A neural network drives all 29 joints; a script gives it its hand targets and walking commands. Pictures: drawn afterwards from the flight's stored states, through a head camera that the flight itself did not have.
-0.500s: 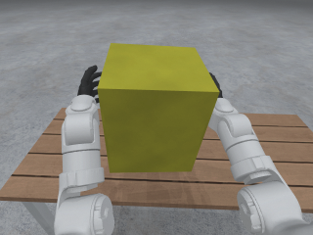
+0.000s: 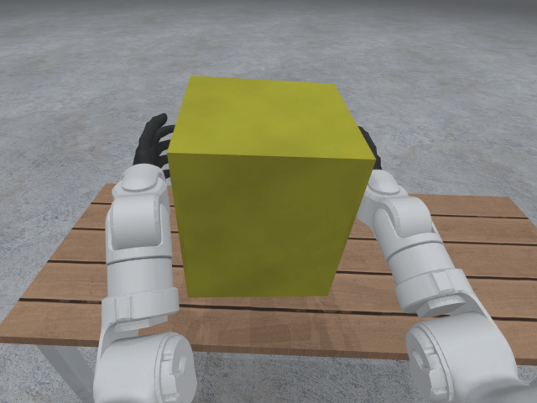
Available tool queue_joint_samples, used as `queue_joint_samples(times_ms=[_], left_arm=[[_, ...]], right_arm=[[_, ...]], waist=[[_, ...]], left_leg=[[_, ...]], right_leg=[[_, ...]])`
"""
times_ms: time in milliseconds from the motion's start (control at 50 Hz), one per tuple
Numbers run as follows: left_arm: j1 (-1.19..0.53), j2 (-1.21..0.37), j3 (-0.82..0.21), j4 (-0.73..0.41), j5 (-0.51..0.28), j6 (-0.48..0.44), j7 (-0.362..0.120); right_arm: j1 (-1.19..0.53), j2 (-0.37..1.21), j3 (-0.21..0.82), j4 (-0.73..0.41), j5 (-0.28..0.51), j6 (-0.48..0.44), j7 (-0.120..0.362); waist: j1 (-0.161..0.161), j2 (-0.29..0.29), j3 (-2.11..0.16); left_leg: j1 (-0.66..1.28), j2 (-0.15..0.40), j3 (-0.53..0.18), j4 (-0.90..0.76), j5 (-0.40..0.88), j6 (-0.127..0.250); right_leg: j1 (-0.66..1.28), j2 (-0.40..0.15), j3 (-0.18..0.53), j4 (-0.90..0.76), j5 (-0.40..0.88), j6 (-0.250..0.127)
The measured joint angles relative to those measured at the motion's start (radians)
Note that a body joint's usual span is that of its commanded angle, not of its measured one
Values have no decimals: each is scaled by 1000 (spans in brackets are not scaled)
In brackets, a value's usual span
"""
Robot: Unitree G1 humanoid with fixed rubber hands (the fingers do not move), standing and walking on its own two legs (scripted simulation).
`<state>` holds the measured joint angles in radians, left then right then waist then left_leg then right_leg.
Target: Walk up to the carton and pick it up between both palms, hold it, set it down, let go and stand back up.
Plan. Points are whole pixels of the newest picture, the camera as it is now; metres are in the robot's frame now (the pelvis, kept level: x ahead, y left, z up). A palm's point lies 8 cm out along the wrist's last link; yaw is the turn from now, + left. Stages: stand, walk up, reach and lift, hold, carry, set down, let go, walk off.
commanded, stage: hold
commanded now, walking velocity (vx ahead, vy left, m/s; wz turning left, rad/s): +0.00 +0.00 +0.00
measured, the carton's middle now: (261, 189) +0.37 +0.00 +0.19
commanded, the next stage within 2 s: none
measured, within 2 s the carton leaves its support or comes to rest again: neither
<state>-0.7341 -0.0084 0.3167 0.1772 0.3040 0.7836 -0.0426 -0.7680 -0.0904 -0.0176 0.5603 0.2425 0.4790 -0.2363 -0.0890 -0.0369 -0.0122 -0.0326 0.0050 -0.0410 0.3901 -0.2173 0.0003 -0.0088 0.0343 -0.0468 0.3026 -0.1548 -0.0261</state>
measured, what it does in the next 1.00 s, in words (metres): stands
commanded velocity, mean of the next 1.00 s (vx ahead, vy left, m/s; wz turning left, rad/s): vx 0.00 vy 0.00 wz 0.00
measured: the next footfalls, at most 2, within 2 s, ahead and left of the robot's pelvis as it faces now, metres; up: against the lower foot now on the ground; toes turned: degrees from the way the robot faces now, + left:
none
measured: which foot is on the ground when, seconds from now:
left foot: down 0.00-1.00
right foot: down 0.00-1.00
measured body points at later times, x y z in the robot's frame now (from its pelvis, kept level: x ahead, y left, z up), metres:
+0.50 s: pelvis +0.00 +0.00 +0.00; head -0.06 +0.03 +0.45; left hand +0.38 +0.15 +0.24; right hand +0.38 -0.15 +0.21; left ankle +0.01 +0.12 -0.75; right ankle +0.02 -0.10 -0.75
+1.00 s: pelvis +0.00 +0.00 +0.00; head -0.06 +0.03 +0.44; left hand +0.38 +0.15 +0.23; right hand +0.38 -0.16 +0.21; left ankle +0.01 +0.12 -0.75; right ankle +0.02 -0.10 -0.75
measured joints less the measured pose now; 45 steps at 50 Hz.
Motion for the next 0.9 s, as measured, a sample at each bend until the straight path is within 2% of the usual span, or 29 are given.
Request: queue_joint_samples(times_ms=[120,220,380,760,900], left_arm=[[13,2,-17,-21,-15,0,16],[19,-2,-14,-39,-10,7,14],[29,-7,-14,-55,-11,8,13],[3,-5,-8,-16,-4,4,12],[37,-16,-17,-73,-4,14,14]], right_arm=[[11,-5,10,-21,6,-3,-7],[11,0,2,-28,9,0,-5],[20,0,3,-47,8,5,-6],[4,-5,2,-14,3,0,-2],[26,-15,21,-55,29,5,-9]], waist=[[2,-1,-15],[-8,-7,-1],[-4,-5,-3],[-3,1,-5],[-4,3,-4]], left_leg=[[-12,2,0,3,-3,-1],[-1,1,-6,1,-2,-1],[-4,2,-1,3,-5,-1],[-4,0,2,2,-7,2],[3,4,3,7,-13,1]], right_leg=[[-10,2,1,-3,1,-1],[4,1,-5,-8,0,-1],[0,3,-1,-5,-1,-1],[-2,1,2,-3,-4,1],[8,5,4,-8,-3,1]])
